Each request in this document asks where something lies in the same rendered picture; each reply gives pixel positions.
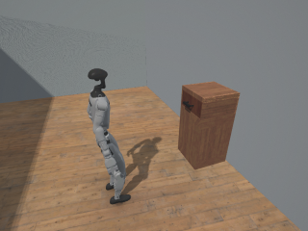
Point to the handle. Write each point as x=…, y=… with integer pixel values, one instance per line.
x=186, y=103

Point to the robot right hand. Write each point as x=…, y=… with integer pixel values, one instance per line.
x=110, y=162

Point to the right robot upper arm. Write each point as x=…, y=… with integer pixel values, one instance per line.
x=101, y=108

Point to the robot right forearm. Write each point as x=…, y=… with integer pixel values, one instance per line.
x=101, y=139

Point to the cabinet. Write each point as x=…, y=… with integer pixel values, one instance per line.
x=204, y=141

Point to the left robot shin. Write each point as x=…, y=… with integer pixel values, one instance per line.
x=112, y=178

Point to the drawer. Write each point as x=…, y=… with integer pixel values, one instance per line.
x=197, y=105

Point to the robot left foot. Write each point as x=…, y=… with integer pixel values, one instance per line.
x=109, y=186

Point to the left robot upper arm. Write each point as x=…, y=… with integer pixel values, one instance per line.
x=88, y=108

